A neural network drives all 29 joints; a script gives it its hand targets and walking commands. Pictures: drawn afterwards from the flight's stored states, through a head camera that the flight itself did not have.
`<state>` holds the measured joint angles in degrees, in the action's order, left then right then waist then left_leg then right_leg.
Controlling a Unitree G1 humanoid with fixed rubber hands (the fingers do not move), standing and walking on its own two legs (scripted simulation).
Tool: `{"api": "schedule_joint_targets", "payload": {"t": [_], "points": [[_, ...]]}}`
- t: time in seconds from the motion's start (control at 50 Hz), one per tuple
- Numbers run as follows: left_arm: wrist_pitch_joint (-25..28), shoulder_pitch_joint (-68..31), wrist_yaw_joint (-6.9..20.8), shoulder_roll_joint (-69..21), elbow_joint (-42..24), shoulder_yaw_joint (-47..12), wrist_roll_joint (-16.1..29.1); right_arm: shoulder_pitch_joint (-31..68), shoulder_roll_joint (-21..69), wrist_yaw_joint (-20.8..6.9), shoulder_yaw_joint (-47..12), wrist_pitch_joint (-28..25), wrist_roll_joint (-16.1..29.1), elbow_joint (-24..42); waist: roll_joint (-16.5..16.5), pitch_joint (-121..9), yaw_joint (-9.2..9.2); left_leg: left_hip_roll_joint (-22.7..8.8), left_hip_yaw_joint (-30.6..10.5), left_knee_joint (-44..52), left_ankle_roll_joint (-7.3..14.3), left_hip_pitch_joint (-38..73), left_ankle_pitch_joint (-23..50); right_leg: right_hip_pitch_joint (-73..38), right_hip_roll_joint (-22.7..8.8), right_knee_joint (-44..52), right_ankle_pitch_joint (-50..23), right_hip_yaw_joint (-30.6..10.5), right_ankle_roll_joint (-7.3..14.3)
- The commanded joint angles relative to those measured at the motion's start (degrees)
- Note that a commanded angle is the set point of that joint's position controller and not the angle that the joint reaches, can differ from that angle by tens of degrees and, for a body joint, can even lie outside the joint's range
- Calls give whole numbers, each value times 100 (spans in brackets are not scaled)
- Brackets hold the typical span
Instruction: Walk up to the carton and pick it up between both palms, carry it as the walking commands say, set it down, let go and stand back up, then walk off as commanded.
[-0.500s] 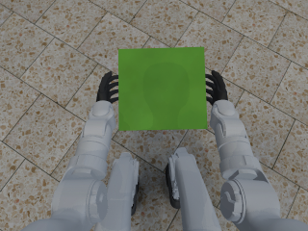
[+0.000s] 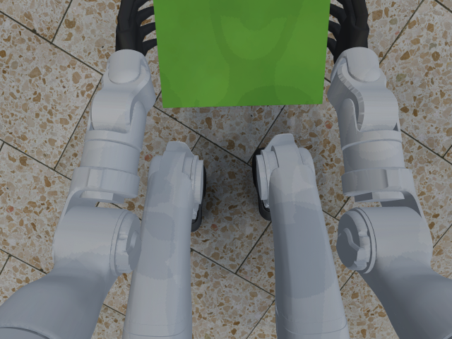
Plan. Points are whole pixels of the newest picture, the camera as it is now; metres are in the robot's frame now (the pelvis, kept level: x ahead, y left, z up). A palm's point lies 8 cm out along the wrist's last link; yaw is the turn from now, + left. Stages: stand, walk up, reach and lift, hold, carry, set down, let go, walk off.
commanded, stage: set down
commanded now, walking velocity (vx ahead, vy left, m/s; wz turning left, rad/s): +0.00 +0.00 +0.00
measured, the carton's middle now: (238, 37) +0.51 -0.03 -0.22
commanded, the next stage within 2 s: none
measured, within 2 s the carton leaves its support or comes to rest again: rests again in 1.46 s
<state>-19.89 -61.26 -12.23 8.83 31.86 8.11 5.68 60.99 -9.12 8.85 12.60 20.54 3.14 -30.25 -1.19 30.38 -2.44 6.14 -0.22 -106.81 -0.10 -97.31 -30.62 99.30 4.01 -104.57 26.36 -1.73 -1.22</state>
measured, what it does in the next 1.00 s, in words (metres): lowers itself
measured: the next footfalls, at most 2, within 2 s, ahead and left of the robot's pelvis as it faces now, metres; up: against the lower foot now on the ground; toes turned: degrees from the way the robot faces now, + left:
none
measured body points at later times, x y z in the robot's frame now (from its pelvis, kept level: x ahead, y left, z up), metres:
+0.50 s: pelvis +0.00 -0.01 -0.07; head +0.36 -0.02 +0.19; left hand +0.53 +0.13 -0.23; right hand +0.54 -0.17 -0.23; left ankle +0.14 +0.10 -0.45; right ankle +0.16 -0.12 -0.45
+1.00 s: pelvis +0.01 -0.01 -0.11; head +0.38 -0.02 +0.14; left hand +0.57 +0.12 -0.28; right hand +0.57 -0.18 -0.27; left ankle +0.14 +0.10 -0.45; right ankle +0.16 -0.12 -0.45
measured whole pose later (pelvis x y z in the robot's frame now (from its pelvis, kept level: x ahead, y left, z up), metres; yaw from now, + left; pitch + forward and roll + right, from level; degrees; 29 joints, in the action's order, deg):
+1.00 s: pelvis +0.01 -0.01 -0.11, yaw +0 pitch +28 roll +2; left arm -12.4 -81.5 -11.1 15.2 54.1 7.9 8.5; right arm 83.7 -16.3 9.5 8.7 13.3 8.2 -54.9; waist 1.0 30.1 -2.0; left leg 6.0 0.8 -125.7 -1.8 -119.8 -33.8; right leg 123.3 4.8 -123.7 28.0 -0.5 -0.2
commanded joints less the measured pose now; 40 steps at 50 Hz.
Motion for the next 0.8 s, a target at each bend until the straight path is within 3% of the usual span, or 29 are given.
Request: {"api": "schedule_joint_targets", "payload": {"t": [0.0,0.02,0.04,0.06,0.08,0.1,0.12,0.14,0.16,0.18,0.22,0.26,0.28,0.3,0.34,0.36,0.38,0.42,0.44,0.48,0.52,0.58,0.62,0.66,0.68,0.7,0.74,0.76,0.78], "points": [[479,-5750,993,-4177,-2207,-2609,846,5238,4516,-818,-2962,-429,979,2013,495,-13699,38,341,123,1161,156,3384,1057,-4743,366,970,-1102,267,95],[491,-5818,990,-4150,-1643,-2509,889,5462,4435,-766,-2886,-397,806,1643,630,-13300,41,313,127,1122,164,2945,824,-4709,261,1068,-864,193,116],[591,-5591,979,-4178,-1831,-2512,853,5144,4423,-770,-2833,-508,889,1584,351,-13257,196,278,195,1118,91,3025,1006,-4482,301,905,-1074,254,149],[629,-5735,986,-4219,-1201,-2395,808,5341,4545,-821,-2571,-560,750,929,400,-12841,58,244,124,1100,137,2687,729,-4052,275,906,-823,278,160],[719,-5879,1003,-4361,-1250,-2282,785,5456,4522,-900,-2609,-662,793,843,250,-12368,297,258,188,1112,83,2535,696,-3779,305,872,-690,263,199],[720,-5662,1052,-4352,-375,-2039,507,5623,4610,-958,-2325,-709,589,251,315,-11901,237,206,171,996,138,2220,382,-3469,282,924,-412,157,207],[795,-6004,1084,-4624,-247,-1953,490,5615,4759,-1021,-2163,-758,505,-310,144,-11377,459,181,128,1031,99,1929,95,-3044,288,777,-77,161,272],[813,-6157,1140,-4534,220,-1618,398,5689,4808,-1094,-1946,-736,366,-797,513,-10910,243,150,36,966,154,1617,-275,-2682,303,831,317,168,274],[794,-5914,1225,-4795,729,-1352,182,5322,4677,-1203,-1491,-749,110,-1368,101,-10122,377,136,26,1039,51,1438,-388,-2129,330,661,475,202,365],[717,-5542,1373,-4870,1218,-1156,-73,5324,4863,-1288,-1206,-716,-140,-1710,202,-9881,82,144,13,968,108,1222,-634,-1903,333,731,751,249,331],[732,-6025,1607,-5289,1090,-1077,-134,5326,5310,-1479,-1242,-684,-206,-1618,187,-10196,239,199,93,840,130,1199,-323,-2050,405,600,435,230,307],[747,-5924,1720,-5789,599,-1297,34,5501,5773,-1557,-1614,-738,112,-1007,213,-11639,178,249,130,680,89,1740,385,-2546,448,263,-362,428,223],[723,-5818,1781,-5841,597,-1505,26,5482,5877,-1567,-1677,-742,238,-976,-126,-12229,205,278,238,512,70,1961,618,-2581,337,94,-668,440,202],[692,-5864,1828,-5739,417,-1478,47,5696,5759,-1614,-1785,-686,378,-891,-144,-12212,406,250,227,531,85,2032,615,-2514,375,124,-559,384,207],[597,-6127,1911,-5613,475,-1518,164,6048,5525,-1612,-1839,-565,342,-912,175,-12682,97,238,217,285,167,1757,665,-2965,351,-25,-687,407,207],[654,-6475,1892,-5799,-366,-1926,423,5772,5798,-1582,-2225,-576,485,-367,170,-13415,94,301,326,128,51,2009,1196,-3493,422,-111,-1246,361,217],[581,-6372,1918,-5735,-232,-2126,513,5883,5675,-1558,-2322,-557,599,-179,148,-13697,-117,299,320,101,-14,2065,1311,-3753,373,-218,-1520,428,140],[536,-6434,1854,-5861,-1150,-2685,880,5859,5653,-1456,-2798,-541,956,760,97,-14731,-116,346,369,-9,-92,2397,1874,-4325,399,-332,-2256,388,185],[462,-6346,1814,-6088,-1542,-3042,1008,5941,5702,-1375,-2992,-555,1115,1285,-222,-15104,-225,326,343,-108,-65,2767,2262,-4323,342,-409,-2647,350,155],[582,-6896,1751,-5455,-1810,-2832,983,5891,5556,-1272,-2829,-495,1043,1021,-18,-14127,-201,281,364,-167,-17,2160,1834,-3933,353,-416,-2246,348,182],[593,-6410,1672,-5381,-2006,-3029,1197,5675,5145,-1169,-2956,-591,1021,1333,164,-14398,-554,307,342,-246,-42,2204,2119,-4209,341,-382,-2588,325,203],[667,-6278,1514,-5177,-1653,-2842,1116,6105,4815,-1090,-2959,-732,1057,1604,146,-13942,-261,321,297,-319,-32,2224,2267,-3816,377,-522,-2635,365,150],[853,-6086,1505,-4687,-872,-2544,869,5462,5023,-1110,-2746,-800,921,420,225,-12517,-206,287,210,-289,59,1616,1821,-3174,329,-487,-2217,330,135],[1045,-6554,1473,-4576,-665,-2305,824,5718,5099,-1218,-2573,-890,872,-81,243,-11857,129,242,365,-342,56,1139,1589,-2849,305,-554,-1966,325,120],[1077,-6417,1462,-4611,-311,-2302,787,5772,4962,-1273,-2565,-959,918,-107,268,-11704,147,260,243,-283,43,1190,1498,-2681,296,-643,-1908,333,135],[1156,-6408,1444,-4501,-289,-2244,667,5968,4868,-1301,-2602,-1065,1022,-117,39,-11715,542,274,263,-412,84,1218,1633,-2479,319,-799,-1970,266,125],[1158,-6184,1463,-4486,171,-2065,686,6409,5019,-1288,-2798,-1136,1090,-41,513,-11874,504,284,257,-484,144,1181,1596,-2886,256,-753,-2033,229,55],[1156,-6042,1510,-4528,427,-1992,587,6095,4862,-1308,-2789,-1124,1156,-415,250,-11453,675,245,356,-455,66,947,1714,-2798,282,-804,-2175,193,87],[1162,-6038,1520,-4265,380,-1747,621,5886,4957,-1310,-2565,-1065,1019,-954,643,-11193,409,274,313,-452,120,681,1283,-2734,268,-770,-1758,303,48]]}}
